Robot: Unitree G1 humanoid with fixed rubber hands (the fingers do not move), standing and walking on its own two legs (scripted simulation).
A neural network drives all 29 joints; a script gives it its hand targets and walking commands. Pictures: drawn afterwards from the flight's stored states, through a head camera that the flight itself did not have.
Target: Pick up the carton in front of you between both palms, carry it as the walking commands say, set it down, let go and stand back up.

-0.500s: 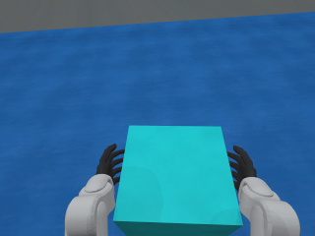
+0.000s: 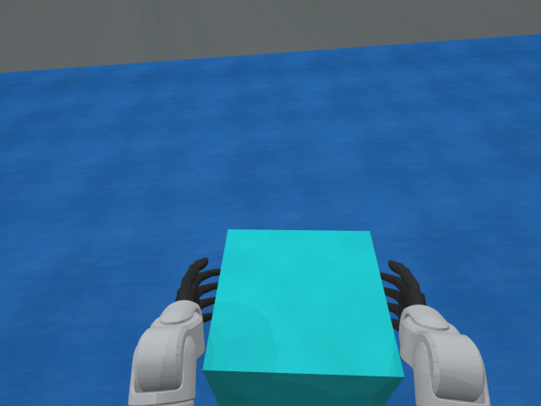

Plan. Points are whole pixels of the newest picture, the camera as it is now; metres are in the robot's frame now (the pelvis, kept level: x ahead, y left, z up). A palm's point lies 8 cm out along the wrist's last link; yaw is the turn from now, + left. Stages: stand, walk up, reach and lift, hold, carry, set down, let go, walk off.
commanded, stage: carry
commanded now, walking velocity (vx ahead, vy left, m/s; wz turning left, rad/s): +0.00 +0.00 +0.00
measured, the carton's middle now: (296, 333) +0.25 +0.00 +0.00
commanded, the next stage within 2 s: none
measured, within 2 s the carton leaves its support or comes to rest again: neither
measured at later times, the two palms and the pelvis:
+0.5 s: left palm (197, 311) +0.27 +0.15 +0.03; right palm (397, 316) +0.27 -0.15 +0.03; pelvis -0.02 +0.00 +0.00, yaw +0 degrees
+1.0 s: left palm (192, 305) +0.27 +0.16 +0.04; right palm (393, 309) +0.27 -0.14 +0.04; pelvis +0.00 +0.01 +0.00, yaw +0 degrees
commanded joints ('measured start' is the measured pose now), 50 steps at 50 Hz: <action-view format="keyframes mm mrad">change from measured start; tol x2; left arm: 1 -402 -718 -555 -19 -222 -65 -165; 15 -522 -746 -409 315 -111 -359 -235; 19 -571 -793 -416 381 -110 -442 -257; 22 -588 -840 -448 379 -123 -459 -270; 26 -568 -886 -492 327 -146 -428 -274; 32 -526 -864 -472 324 -134 -382 -272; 45 -551 -877 -471 328 -140 -383 -274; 50 -644 -879 -473 313 -142 -395 -275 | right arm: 1 -411 707 556 -31 220 -75 158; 15 -540 737 428 295 123 -367 229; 19 -592 789 436 361 121 -448 252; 23 -608 849 476 353 138 -462 266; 27 -582 885 514 301 159 -422 267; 31 -545 863 488 309 147 -390 266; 45 -570 866 479 314 147 -391 267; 50 -638 875 470 299 145 -399 265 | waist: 1 -2 -4 -121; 14 -3 -9 -153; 27 -4 -9 -226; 45 -1 6 -200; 47 -2 48 -141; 50 -19 120 8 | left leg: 1 -143 109 -80 -124 182 19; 16 -144 99 -86 -103 173 28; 31 -109 102 -78 -46 302 22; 44 -123 105 -85 -60 287 26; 45 -123 113 -84 -98 198 23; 47 -136 141 -138 -238 -142 51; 48 -136 177 -197 -312 -265 75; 49 -128 210 -247 -366 -314 95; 50 -101 233 -269 -383 -301 111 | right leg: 1 203 -92 122 -52 153 5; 14 211 -93 122 -55 154 7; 29 238 -95 109 -18 278 -3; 44 218 -92 106 -20 241 6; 45 220 -92 98 -39 157 10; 47 178 -53 53 -49 -172 27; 48 117 -25 24 -16 -233 41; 50 20 10 -3 49 -193 50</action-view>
